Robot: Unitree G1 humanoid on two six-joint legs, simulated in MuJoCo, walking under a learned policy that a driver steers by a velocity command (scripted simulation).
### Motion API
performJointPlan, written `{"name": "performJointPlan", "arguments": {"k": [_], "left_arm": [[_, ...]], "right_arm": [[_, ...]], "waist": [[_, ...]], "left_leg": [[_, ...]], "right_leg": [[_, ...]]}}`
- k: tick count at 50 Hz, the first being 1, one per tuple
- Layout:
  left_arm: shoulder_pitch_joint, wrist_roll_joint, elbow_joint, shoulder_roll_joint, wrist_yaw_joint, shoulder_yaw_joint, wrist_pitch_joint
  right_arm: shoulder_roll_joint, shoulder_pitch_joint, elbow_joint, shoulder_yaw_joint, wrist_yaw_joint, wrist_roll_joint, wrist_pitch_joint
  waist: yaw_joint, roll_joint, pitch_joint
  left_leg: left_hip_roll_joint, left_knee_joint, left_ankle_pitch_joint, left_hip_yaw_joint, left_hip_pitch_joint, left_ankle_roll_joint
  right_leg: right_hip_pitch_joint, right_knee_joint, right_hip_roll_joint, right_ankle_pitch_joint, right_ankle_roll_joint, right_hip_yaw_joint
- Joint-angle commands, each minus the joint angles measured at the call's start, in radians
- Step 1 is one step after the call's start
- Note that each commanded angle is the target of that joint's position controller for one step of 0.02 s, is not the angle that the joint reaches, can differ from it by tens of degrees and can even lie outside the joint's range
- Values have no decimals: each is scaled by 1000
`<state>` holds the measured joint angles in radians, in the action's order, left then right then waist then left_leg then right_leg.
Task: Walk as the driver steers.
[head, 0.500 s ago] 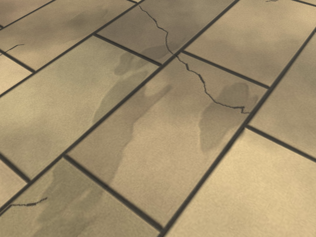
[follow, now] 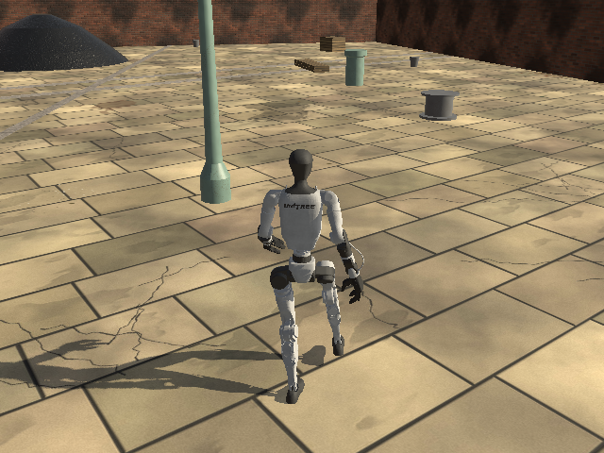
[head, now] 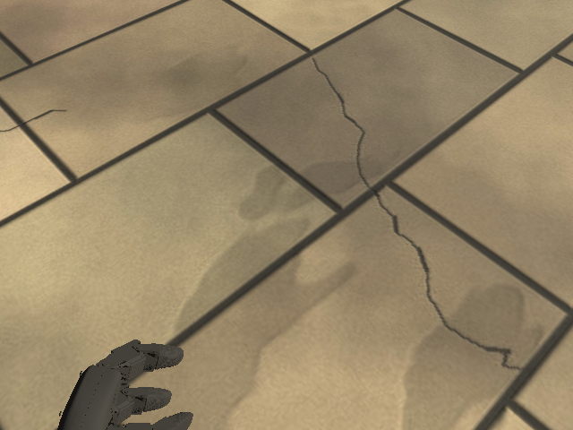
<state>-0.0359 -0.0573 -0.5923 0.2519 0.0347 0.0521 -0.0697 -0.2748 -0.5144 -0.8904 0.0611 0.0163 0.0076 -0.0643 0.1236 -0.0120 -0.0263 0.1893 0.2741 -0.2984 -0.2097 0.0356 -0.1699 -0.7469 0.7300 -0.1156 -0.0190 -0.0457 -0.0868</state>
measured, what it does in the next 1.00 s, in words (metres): walks ahead: right foot, then left foot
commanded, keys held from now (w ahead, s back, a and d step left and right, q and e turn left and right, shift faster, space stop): shift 1.00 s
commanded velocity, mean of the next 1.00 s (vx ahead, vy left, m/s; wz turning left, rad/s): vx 0.21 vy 0.00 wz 0.18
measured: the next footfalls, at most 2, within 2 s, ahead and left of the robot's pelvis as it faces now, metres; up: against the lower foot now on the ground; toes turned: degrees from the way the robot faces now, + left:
right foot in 0.12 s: +0.36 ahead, -0.15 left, +0.00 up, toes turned +7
left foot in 0.52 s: +0.44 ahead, +0.11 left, +0.00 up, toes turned +8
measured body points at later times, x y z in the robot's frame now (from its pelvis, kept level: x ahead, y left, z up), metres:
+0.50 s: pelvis +0.31 -0.03 +0.00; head +0.35 -0.02 +0.45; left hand +0.31 +0.26 -0.13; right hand +0.58 -0.22 -0.08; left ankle +0.40 +0.10 -0.72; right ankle +0.32 -0.15 -0.74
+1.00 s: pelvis +0.38 -0.01 -0.01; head +0.39 +0.00 +0.44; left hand +0.39 +0.26 -0.14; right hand +0.57 -0.23 -0.12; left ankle +0.40 +0.10 -0.74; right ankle +0.34 -0.15 -0.74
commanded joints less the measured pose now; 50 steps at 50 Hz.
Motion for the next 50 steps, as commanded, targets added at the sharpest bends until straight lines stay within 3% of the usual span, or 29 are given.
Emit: {"name": "performJointPlan", "arguments": {"k": [1, 3, 4, 5, 6, 7, 8, 9, 10, 11, 12, 14, 16, 18, 20, 23, 25, 26, 27, 28, 29, 30, 32, 34, 36, 40, 50], "left_arm": [[-128, 8, 86, 62, -2, -15, -20], [-71, 1, 74, 72, -18, -23, -33], [19, 4, 49, 111, -31, -41, -38], [168, 9, 6, 157, -44, -61, -46], [346, 76, -4, 222, -58, -110, -70], [465, 52, -67, 250, -57, -101, -78], [493, 23, -71, 234, -33, -107, -77], [397, 24, -32, 183, -33, -116, -67], [320, 32, -30, 120, -33, -104, -61], [273, 47, -47, 93, -27, -91, -56], [263, 47, -66, 107, -23, -93, -58], [215, 49, -95, 103, -17, -95, -57], [171, 52, -117, 109, -16, -99, -54], [168, 57, -138, 161, -24, -116, -42], [186, 63, -157, 182, -27, -122, -35], [204, 73, -188, 198, -26, -124, -27], [213, 82, -205, 188, -28, -118, -18], [258, 74, -222, 159, -27, -109, -17], [327, 43, -224, 123, -26, -95, -23], [433, 41, -245, 69, -27, -75, -16], [386, 46, -241, 99, -33, -80, 5], [353, 52, -228, 113, -38, -84, 24], [345, 39, -239, 117, -51, -86, 56], [327, 34, -243, 152, -53, -91, 66], [323, 40, -253, 138, -57, -91, 59], [309, 48, -270, 122, -65, -91, 48], [308, 49, -324, 104, -74, -96, 72]], "right_arm": [[-171, -45, 27, 44, -12, 5, -9], [-168, -63, 6, 41, -28, 3, -8], [-191, -48, 5, 45, -34, -5, -13], [-224, 12, 16, 54, -36, -5, -18], [-106, 91, 53, 19, -33, 11, -6], [12, 69, 85, -20, -33, -48, -5], [-38, -103, 97, -22, -23, 27, -13], [-133, -41, 85, -6, -28, 41, 3], [-164, 87, 118, 3, -34, 36, 17], [-151, 159, 131, 3, -40, 24, 27], [-127, 182, 155, 3, -41, 9, 31], [-69, 151, 171, -7, -36, 15, 44], [-30, 192, 190, -23, -37, 12, 45], [-17, 234, 205, -38, -29, -6, 39], [-46, 279, 211, -36, -19, -6, 39], [-99, 361, 238, -22, -16, -14, 43], [-115, 365, 238, -11, -18, -25, 41], [-142, 366, 240, -2, -25, -29, 41], [-200, 368, 259, 7, -35, -38, 43], [-146, 387, 263, -12, -39, -49, 55], [-75, 398, 260, -29, -32, -36, 62], [-67, 423, 249, -32, -26, -27, 66], [-96, 497, 256, -22, -16, -19, 69], [-94, 501, 252, -19, -12, -18, 66], [-89, 470, 232, -17, -13, -23, 53], [-71, 441, 201, -13, -24, -14, 44], [-65, 436, 122, 1, -35, -12, 60]], "waist": [[15, 31, -54], [0, 62, 11], [-47, 102, 67], [-140, 115, 127], [-281, 94, 291], [-245, -173, 400], [-191, -346, 597], [-215, -182, 548], [-217, -86, 380], [-189, 21, 255], [-160, 27, 159], [-93, -40, 96], [-78, -46, 76], [-87, -73, 131], [-101, -77, 154], [-110, -72, 125], [-99, -69, 110], [-106, -37, 106], [-145, 82, 156], [-180, 205, 242], [-151, 180, 232], [-159, 166, 204], [-187, 127, 146], [-166, 74, 55], [-161, 51, 71], [-149, 28, 133], [-149, 25, 74]], "left_leg": [[-183, -28, 763, -142, -157, -20], [-174, 94, 992, -128, -85, 47], [-184, 201, 1070, -146, -60, 77], [-180, 364, 1055, -144, -60, 97], [-185, 628, 821, -167, -176, 142], [-43, 970, -304, -49, -440, 176], [-14, 1239, -370, -92, -642, 198], [-100, 1242, -265, -69, -661, 217], [-143, 1189, -216, 5, -694, 226], [-168, 1163, -210, 50, -702, 236], [-181, 1128, -180, 66, -664, 233], [-222, 991, -178, 72, -589, 225], [-228, 750, -108, 118, -520, 226], [-232, 553, 83, 146, -408, 222], [-223, 455, 211, 147, -349, 213], [-216, 345, 253, 142, -324, 174], [-195, 224, 310, 167, -248, 138], [-225, 165, 447, 134, -193, 111], [-367, 202, 839, 5, -78, 54], [-489, 197, 867, -120, -26, -83], [-474, 165, 691, -153, -72, -111], [-437, 144, 513, -139, -120, -79], [-359, 124, 231, -70, -269, 10], [-282, 136, 111, 7, -329, 74], [-266, 180, 247, 30, -289, 82], [-259, 258, 516, 59, -205, 61], [-238, 236, 368, 79, -238, 74]], "right_leg": [[210, -154, 121, -130, 20, 140], [366, -254, 184, -144, 51, 145], [479, -269, 202, -130, 63, 122], [614, -317, 168, -192, 80, 90], [916, -286, 30, -325, 124, -37], [1210, -66, -200, -915, 172, -180], [1398, -132, -396, -818, 364, -570], [1284, -214, -340, -622, 352, -513], [1128, -249, -266, -593, 315, -355], [962, -297, -211, -563, 297, -280], [797, -356, -184, -616, 299, -240], [625, -431, -150, -552, 305, -138], [512, -462, -102, -571, 287, -27], [490, -465, -81, -589, 280, 39], [506, -462, -84, -503, 270, 49], [525, -417, -101, -340, 240, 31], [512, -340, -69, -182, 197, 33], [495, -281, -25, -80, 153, 46], [428, -175, 47, 148, 91, 98], [390, -102, 86, 441, 39, 112], [395, -83, 76, 521, 13, 79], [402, -113, 70, 484, 9, 75], [507, -240, 64, 302, 11, 74], [502, -268, 63, 280, 25, 85], [512, -265, 62, 259, 35, 87], [533, -256, 57, 148, 29, 84], [527, -275, 63, 203, 40, 88]]}}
